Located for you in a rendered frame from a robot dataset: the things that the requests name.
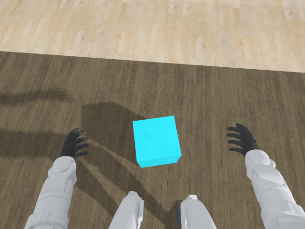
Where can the robot right shin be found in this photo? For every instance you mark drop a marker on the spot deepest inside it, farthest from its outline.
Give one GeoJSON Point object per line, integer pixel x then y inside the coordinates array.
{"type": "Point", "coordinates": [189, 197]}

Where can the robot left forearm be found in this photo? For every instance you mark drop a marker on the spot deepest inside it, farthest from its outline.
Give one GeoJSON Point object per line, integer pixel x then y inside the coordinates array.
{"type": "Point", "coordinates": [53, 203]}

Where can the robot left thigh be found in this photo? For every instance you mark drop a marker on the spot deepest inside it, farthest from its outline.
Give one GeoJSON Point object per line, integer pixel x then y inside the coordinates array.
{"type": "Point", "coordinates": [129, 213]}

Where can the robot right forearm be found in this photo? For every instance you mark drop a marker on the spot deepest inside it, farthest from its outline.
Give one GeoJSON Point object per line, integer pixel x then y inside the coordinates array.
{"type": "Point", "coordinates": [278, 207]}

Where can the robot left hand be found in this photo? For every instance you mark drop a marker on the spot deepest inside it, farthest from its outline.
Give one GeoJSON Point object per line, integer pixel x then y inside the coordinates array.
{"type": "Point", "coordinates": [69, 148]}

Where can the carton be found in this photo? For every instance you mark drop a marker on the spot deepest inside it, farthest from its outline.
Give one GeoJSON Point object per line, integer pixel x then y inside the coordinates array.
{"type": "Point", "coordinates": [156, 141]}

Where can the robot right hand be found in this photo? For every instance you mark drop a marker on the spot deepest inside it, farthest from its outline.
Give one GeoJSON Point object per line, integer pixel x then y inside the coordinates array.
{"type": "Point", "coordinates": [247, 140]}

